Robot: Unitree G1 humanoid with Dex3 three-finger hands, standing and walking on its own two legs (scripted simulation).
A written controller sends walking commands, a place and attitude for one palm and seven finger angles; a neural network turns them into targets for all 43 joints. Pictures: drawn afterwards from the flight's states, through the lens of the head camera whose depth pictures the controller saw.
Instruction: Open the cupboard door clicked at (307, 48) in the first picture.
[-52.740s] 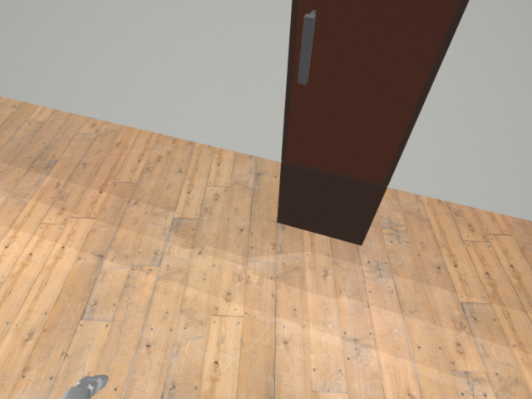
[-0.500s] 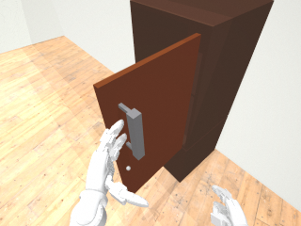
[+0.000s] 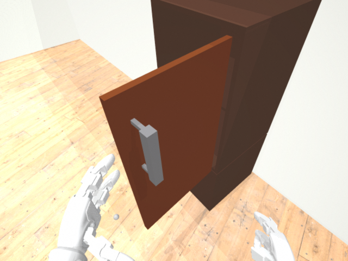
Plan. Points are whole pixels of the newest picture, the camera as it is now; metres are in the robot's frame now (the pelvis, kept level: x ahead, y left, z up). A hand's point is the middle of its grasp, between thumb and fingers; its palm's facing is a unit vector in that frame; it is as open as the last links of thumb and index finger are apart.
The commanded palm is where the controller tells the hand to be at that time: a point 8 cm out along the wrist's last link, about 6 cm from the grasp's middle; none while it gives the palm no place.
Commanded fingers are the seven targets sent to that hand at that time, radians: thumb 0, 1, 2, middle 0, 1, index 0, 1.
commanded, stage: slide the hand sideways off the handle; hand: left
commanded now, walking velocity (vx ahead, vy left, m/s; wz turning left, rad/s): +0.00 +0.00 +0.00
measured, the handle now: (146, 153) +0.32 +0.09 +0.11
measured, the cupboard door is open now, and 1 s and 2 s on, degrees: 94 94 94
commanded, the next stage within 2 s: draw the hand back to the body in 0.08 s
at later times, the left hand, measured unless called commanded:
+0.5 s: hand (85, 212) +0.17 +0.17 +0.13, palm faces +0.00 -1.00 -0.06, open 16.3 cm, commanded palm +0.14 +0.23 +0.13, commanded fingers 0.00 -0.50 0.30 -0.15 -0.30 -0.15 -0.30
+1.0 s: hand (41, 199) +0.19 +0.25 +0.14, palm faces +0.30 -0.90 -0.32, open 13.7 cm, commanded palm +0.14 +0.30 +0.17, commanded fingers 0.00 0.27 0.63 -0.18 -0.30 -0.18 -0.30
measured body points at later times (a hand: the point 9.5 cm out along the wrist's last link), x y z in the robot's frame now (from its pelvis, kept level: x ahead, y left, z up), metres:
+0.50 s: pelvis +0.00 +0.01 +0.00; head -0.02 -0.01 +0.45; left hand +0.17 +0.23 +0.13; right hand +0.19 -0.20 -0.07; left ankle +0.01 +0.11 -0.72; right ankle -0.02 -0.07 -0.72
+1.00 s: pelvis +0.00 +0.04 +0.02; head -0.01 +0.03 +0.47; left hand +0.16 +0.30 +0.16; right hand +0.20 -0.17 -0.06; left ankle +0.01 +0.11 -0.72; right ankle -0.02 -0.06 -0.72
